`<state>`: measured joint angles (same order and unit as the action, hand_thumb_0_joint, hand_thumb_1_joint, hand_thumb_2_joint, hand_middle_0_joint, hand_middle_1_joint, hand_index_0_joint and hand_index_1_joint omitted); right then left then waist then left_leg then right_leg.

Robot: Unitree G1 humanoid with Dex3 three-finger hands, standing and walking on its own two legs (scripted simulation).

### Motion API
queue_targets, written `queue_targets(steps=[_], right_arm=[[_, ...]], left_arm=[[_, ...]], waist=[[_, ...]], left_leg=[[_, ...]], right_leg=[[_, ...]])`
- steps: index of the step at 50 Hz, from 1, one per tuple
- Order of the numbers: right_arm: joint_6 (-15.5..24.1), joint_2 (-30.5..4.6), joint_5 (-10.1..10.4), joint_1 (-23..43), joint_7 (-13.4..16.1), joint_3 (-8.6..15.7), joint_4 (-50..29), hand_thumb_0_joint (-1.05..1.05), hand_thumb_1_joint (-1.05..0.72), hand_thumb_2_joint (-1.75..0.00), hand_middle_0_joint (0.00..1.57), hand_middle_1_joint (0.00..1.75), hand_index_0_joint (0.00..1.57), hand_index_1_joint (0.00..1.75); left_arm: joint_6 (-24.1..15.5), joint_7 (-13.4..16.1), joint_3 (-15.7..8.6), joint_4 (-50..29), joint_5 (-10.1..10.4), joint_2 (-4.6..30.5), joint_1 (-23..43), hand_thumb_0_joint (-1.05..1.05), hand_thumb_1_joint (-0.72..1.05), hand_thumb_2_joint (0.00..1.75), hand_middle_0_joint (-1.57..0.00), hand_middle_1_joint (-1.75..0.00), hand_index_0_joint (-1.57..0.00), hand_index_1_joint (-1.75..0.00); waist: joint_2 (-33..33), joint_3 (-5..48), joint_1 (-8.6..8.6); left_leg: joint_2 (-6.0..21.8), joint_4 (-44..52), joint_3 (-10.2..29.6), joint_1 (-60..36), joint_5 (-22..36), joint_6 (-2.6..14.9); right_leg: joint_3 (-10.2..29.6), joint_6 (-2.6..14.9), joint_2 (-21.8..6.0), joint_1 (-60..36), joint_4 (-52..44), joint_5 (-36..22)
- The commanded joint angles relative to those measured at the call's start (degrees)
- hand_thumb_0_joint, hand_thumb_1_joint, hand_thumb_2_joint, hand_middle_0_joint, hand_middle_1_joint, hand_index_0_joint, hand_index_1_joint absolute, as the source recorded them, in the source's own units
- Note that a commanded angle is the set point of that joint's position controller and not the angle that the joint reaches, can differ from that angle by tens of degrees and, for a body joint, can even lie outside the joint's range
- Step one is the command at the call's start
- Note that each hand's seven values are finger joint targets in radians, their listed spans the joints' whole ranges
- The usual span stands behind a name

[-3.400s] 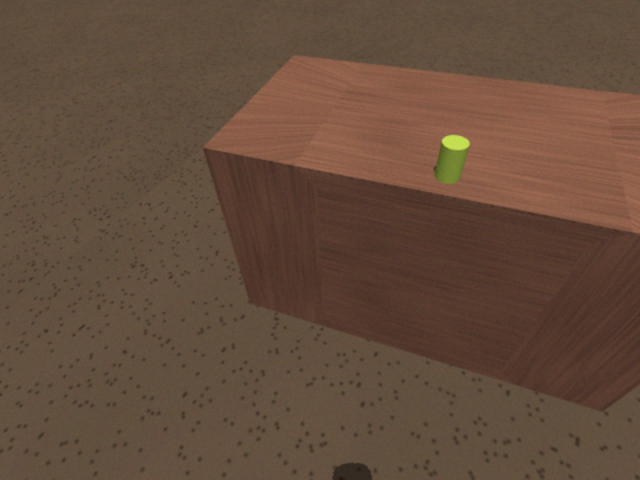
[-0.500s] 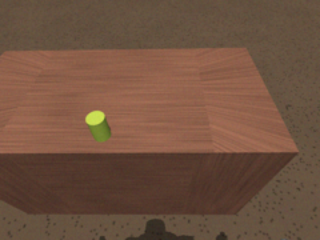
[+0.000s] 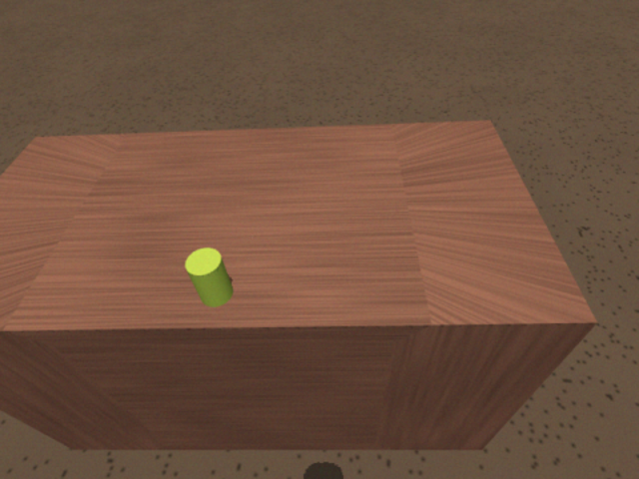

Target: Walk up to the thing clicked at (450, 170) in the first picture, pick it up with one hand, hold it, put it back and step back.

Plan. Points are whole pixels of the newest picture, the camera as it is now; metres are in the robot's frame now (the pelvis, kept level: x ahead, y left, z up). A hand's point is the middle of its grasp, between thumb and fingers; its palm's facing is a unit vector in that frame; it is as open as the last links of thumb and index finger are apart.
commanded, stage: walk up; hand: left
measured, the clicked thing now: (210, 278) +0.45 +0.22 -0.03
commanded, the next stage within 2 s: stand in 0.58 s
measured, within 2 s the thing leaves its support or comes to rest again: neither
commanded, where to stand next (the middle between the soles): +0.07 +0.02 m, yaw -1 degrees
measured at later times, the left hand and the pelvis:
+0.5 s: hand out of the picture +0.11 +0.24 -0.15, palm faces -0.02 -0.94 -0.34, open 7.3 cm; pelvis +0.00 +0.00 +0.00, yaw -1 degrees
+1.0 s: hand out of the picture +0.08 +0.25 -0.15, palm faces -0.02 -0.94 -0.35, open 7.3 cm; pelvis +0.01 -0.01 +0.00, yaw +0 degrees
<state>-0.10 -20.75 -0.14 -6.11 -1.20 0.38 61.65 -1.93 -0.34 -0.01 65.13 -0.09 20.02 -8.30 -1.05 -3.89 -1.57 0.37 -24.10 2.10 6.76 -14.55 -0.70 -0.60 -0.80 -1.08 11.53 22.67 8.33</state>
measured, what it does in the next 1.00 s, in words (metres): stands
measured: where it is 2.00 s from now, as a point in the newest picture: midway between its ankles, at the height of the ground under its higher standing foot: outside the picture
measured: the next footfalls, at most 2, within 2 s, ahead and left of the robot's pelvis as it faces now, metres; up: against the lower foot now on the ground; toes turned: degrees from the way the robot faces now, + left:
none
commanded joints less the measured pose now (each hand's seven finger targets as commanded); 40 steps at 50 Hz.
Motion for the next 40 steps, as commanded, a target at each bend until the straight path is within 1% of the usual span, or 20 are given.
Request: queue_targets(steps=[1,6,9,14,15,16,17,18,21,23,25,28,29,30,32,34,36,38,39,40], right_arm=[[1.38,-11.43,0.37,2.66,1.13,2.90,-2.82,0.00,-0.90,-0.90,0.20,0.30,0.20,0.30],[1.26,-11.50,0.16,3.19,1.14,2.76,-1.52,0.00,-0.90,-0.90,0.20,0.30,0.20,0.30],[1.26,-11.49,0.05,2.85,1.21,2.70,-1.00,0.00,-0.90,-0.90,0.20,0.30,0.20,0.30],[1.37,-11.39,-0.11,2.74,1.24,2.63,-0.39,0.00,-0.90,-0.90,0.20,0.30,0.20,0.30],[1.38,-11.63,-0.10,2.54,1.25,2.70,-0.27,0.00,-0.90,-0.90,0.20,0.30,0.20,0.30],[1.41,-11.16,-0.13,2.74,1.23,2.55,-0.26,0.00,-0.90,-0.90,0.20,0.30,0.20,0.30],[1.43,-11.40,-0.18,2.71,1.27,2.71,-0.22,0.00,-0.90,-0.90,0.20,0.30,0.20,0.30],[1.45,-11.59,-0.23,2.79,1.27,2.73,-0.21,0.00,-0.90,-0.90,0.20,0.30,0.20,0.30],[1.45,-11.16,-0.20,2.22,1.23,2.65,-0.20,0.00,-0.90,-0.90,0.20,0.30,0.20,0.30],[1.36,-11.18,-0.34,1.65,1.24,2.63,0.03,0.00,-0.90,-0.90,0.20,0.30,0.20,0.30],[1.40,-11.45,-0.43,2.28,1.21,2.64,-0.18,0.00,-0.90,-0.90,0.20,0.30,0.20,0.30],[1.46,-11.30,-0.39,1.58,1.24,2.66,-0.16,0.00,-0.90,-0.90,0.20,0.30,0.20,0.30],[1.63,-10.99,-0.55,1.07,1.30,2.37,-0.14,0.00,-0.90,-0.90,0.20,0.30,0.20,0.30],[1.76,-11.46,-0.58,1.73,1.32,2.40,-0.06,0.00,-0.90,-0.90,0.20,0.30,0.20,0.30],[1.89,-11.75,-0.61,2.12,1.39,2.43,-0.10,0.00,-0.90,-0.90,0.20,0.30,0.20,0.30],[1.94,-11.36,-0.57,1.66,1.37,2.22,0.15,0.00,-0.90,-0.90,0.20,0.30,0.20,0.30],[1.96,-11.22,-0.49,1.15,1.38,2.15,0.27,0.00,-0.90,-0.90,0.20,0.30,0.20,0.30],[1.95,-11.59,-0.39,1.24,1.44,2.23,0.26,0.00,-0.90,-0.90,0.20,0.30,0.20,0.30],[1.92,-11.61,-0.41,1.11,1.41,2.07,0.35,0.00,-0.90,-0.90,0.20,0.30,0.20,0.30],[1.90,-11.48,-0.45,1.21,1.43,2.09,0.36,0.00,-0.90,-0.90,0.20,0.30,0.20,0.30]], left_arm=[[-1.54,0.87,-2.62,-3.58,-0.20,12.19,4.19,0.00,0.90,0.90,-0.20,-0.30,-0.20,-0.30],[-1.12,0.97,-2.70,-2.79,-0.13,11.94,5.52,0.00,0.90,0.90,-0.20,-0.30,-0.20,-0.30],[-1.09,0.96,-2.79,-2.79,-0.31,11.88,5.97,0.00,0.90,0.90,-0.20,-0.30,-0.20,-0.30],[-0.86,0.93,-3.00,-2.67,-0.32,11.80,7.28,0.00,0.90,0.90,-0.20,-0.30,-0.20,-0.30],[-0.88,0.92,-3.03,-2.73,-0.43,11.69,7.49,0.00,0.90,0.90,-0.20,-0.30,-0.20,-0.30],[-0.82,0.88,-3.04,-2.64,-0.32,11.65,7.52,0.00,0.90,0.90,-0.20,-0.30,-0.20,-0.30],[-0.79,0.88,-3.09,-2.65,-0.43,11.70,7.63,0.00,0.90,0.90,-0.20,-0.30,-0.20,-0.30],[-0.77,0.86,-3.08,-2.73,-0.46,11.55,7.60,0.00,0.90,0.90,-0.20,-0.30,-0.20,-0.30],[-0.71,0.85,-3.18,-2.61,-0.46,11.62,7.99,0.00,0.90,0.90,-0.20,-0.30,-0.20,-0.30],[-0.70,0.81,-3.22,-3.04,-0.56,11.79,8.94,0.00,0.90,0.90,-0.20,-0.30,-0.20,-0.30],[-0.60,0.77,-3.17,-2.86,-0.49,11.55,8.16,0.00,0.90,0.90,-0.20,-0.30,-0.20,-0.30],[-0.59,0.73,-3.26,-2.83,-0.53,11.52,8.11,0.00,0.90,0.90,-0.20,-0.30,-0.20,-0.30],[-0.39,0.72,-2.90,-2.49,-0.16,12.47,7.61,0.00,0.90,0.90,-0.20,-0.30,-0.20,-0.30],[-0.28,0.70,-2.87,-2.48,-0.02,12.00,7.74,0.00,0.90,0.90,-0.20,-0.30,-0.20,-0.30],[-0.18,0.62,-2.70,-2.41,-0.16,11.77,7.16,0.00,0.90,0.90,-0.20,-0.30,-0.20,-0.30],[-0.22,0.56,-2.57,-2.46,-0.09,11.95,7.01,0.00,0.90,0.90,-0.20,-0.30,-0.20,-0.30],[-0.25,0.60,-2.50,-2.36,-0.14,12.10,6.80,0.00,0.90,0.90,-0.20,-0.30,-0.20,-0.30],[-0.22,0.62,-2.38,-2.31,-0.17,12.10,6.38,0.00,0.90,0.90,-0.20,-0.30,-0.20,-0.30],[-0.22,0.58,-2.25,-2.35,-0.03,11.99,6.30,0.00,0.90,0.90,-0.20,-0.30,-0.20,-0.30],[-0.22,0.61,-2.32,-2.42,-0.15,12.21,6.63,0.00,0.90,0.90,-0.20,-0.30,-0.20,-0.30]], waist=[[1.80,6.99,1.11],[1.12,5.51,1.02],[1.52,6.03,1.13],[1.27,4.99,1.25],[1.06,5.77,1.36],[1.15,4.80,1.11],[1.12,5.23,1.32],[0.82,5.44,1.29],[1.48,4.95,1.34],[2.00,4.51,1.58],[0.71,4.36,1.17],[1.21,5.36,1.32],[1.72,5.29,1.71],[0.97,4.10,1.31],[0.30,4.91,1.26],[0.22,4.70,1.31],[0.72,5.31,1.51],[0.59,5.65,1.51],[0.33,4.86,1.51],[0.68,5.23,1.64]], left_leg=[[5.91,5.06,3.92,0.52,8.77,3.04],[5.98,6.62,4.17,1.48,8.47,2.74],[6.04,6.87,3.81,1.19,8.68,2.71],[5.96,7.79,3.56,1.91,8.06,2.39],[6.16,7.93,3.62,1.83,7.99,2.44],[5.85,8.12,3.57,2.20,7.58,2.31],[6.02,8.14,3.42,1.73,7.42,2.34],[6.18,8.31,3.41,1.75,7.13,2.36],[5.95,8.39,3.25,1.60,6.83,2.35],[5.73,8.51,3.09,2.54,5.20,2.31],[5.77,8.86,3.27,2.37,4.69,2.41],[5.90,8.55,3.05,1.50,5.14,2.47],[6.58,9.87,4.03,2.36,4.37,1.94],[6.43,10.03,4.09,3.28,3.64,1.82],[6.84,10.06,4.14,2.54,5.30,1.82],[6.64,10.14,3.93,2.42,5.69,1.63],[6.67,9.74,3.86,1.91,6.73,1.65],[6.69,9.80,3.82,1.19,7.29,1.66],[6.50,9.93,3.72,1.65,5.99,1.65],[6.78,9.75,3.76,1.59,6.34,1.80]], right_leg=[[5.96,1.92,-6.30,-5.35,-3.95,-6.96],[5.66,1.65,-5.96,-5.59,-4.67,-5.44],[5.89,1.83,-6.25,-6.41,-4.95,-6.47],[5.96,1.79,-6.14,-6.43,-5.32,-5.96],[5.79,1.84,-6.22,-7.44,-5.27,-6.61],[6.05,1.71,-6.07,-6.52,-5.29,-5.95],[6.02,1.87,-6.12,-6.61,-5.48,-5.54],[5.96,1.78,-6.17,-7.04,-5.46,-6.53],[6.17,1.68,-5.90,-6.46,-5.78,-4.63],[6.66,1.64,-6.10,-6.56,-6.07,-3.75],[6.37,1.55,-5.71,-5.97,-6.06,-2.64],[6.65,1.73,-5.84,-6.12,-5.95,-2.91],[6.42,2.01,-6.07,-6.25,-5.74,-2.15],[6.47,1.89,-5.88,-6.41,-5.95,-1.50],[6.56,2.16,-6.25,-6.59,-5.32,-3.88],[6.53,1.98,-6.19,-6.59,-5.47,-3.89],[6.50,2.01,-6.37,-7.07,-5.31,-5.77],[6.48,2.05,-6.30,-6.44,-5.55,-5.91],[6.49,1.90,-6.13,-6.18,-5.85,-4.55],[6.47,2.08,-6.34,-6.73,-5.50,-5.23]])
